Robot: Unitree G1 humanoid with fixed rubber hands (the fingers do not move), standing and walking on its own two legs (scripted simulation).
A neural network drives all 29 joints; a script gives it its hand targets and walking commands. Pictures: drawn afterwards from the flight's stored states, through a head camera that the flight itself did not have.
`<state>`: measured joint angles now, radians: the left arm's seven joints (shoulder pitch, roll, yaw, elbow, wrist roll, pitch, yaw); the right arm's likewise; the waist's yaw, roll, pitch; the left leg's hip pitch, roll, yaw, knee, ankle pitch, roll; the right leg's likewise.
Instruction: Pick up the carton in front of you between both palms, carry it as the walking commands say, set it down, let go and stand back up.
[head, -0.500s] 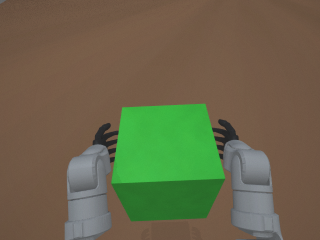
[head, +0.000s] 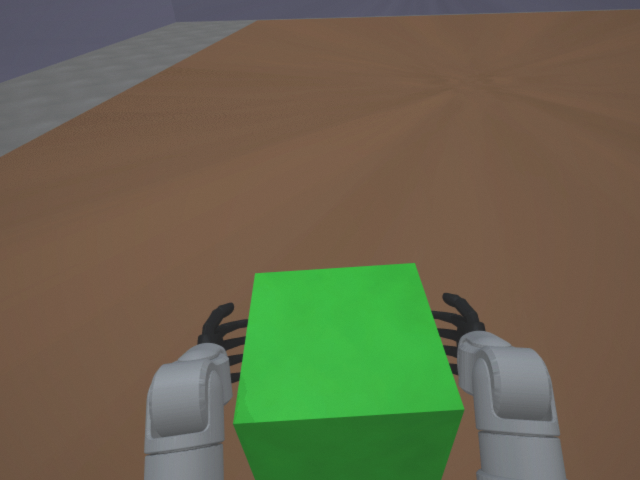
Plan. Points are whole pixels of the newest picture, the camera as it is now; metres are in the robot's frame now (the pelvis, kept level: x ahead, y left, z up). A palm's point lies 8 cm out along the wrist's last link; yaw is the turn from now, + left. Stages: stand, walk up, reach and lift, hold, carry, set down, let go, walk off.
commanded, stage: carry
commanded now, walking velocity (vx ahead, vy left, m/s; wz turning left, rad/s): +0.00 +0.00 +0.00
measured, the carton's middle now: (342, 390) +0.27 +0.00 +0.01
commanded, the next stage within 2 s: hold in 1.46 s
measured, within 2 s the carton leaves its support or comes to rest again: neither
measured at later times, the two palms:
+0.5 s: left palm (211, 393) +0.23 +0.15 +0.08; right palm (474, 381) +0.23 -0.15 +0.08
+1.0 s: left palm (214, 406) +0.24 +0.15 +0.04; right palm (462, 395) +0.24 -0.14 +0.04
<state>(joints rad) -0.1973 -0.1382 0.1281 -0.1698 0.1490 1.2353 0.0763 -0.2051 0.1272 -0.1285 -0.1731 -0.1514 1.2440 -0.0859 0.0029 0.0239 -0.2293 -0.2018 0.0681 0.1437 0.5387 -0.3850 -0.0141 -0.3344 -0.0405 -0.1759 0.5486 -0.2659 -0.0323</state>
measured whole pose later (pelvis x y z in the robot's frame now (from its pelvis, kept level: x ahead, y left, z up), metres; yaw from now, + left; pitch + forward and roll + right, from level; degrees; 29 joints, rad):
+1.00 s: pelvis -0.06 +0.00 +0.00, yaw +0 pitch +2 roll +0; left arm -0.27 -0.15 0.23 0.29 0.29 0.68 0.01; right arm -0.27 0.15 -0.22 0.29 -0.29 0.68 -0.02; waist 0.00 0.00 -0.13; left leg -0.27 0.05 0.15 0.54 -0.30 0.01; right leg -0.38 -0.06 -0.17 0.51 -0.16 -0.04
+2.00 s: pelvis -0.06 -0.01 +0.01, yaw +7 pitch -8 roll +0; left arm -0.29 -0.16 0.25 0.31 0.29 0.70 -0.01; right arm -0.27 0.15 -0.22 0.26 -0.30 0.73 -0.01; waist 0.00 0.03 0.04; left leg -0.03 -0.01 -0.04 0.42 -0.24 0.00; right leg -0.11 0.01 -0.02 0.40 -0.14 -0.02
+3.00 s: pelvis -0.10 -0.01 -0.16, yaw +8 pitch +39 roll +2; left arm -0.72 -0.11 0.46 0.64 0.21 0.19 0.05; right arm -0.73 0.08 -0.42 0.65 -0.25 0.20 -0.04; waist 0.01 0.01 -0.21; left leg -1.56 -0.11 -0.05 1.39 -0.51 -0.02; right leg -1.64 0.07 0.08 1.35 -0.39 0.02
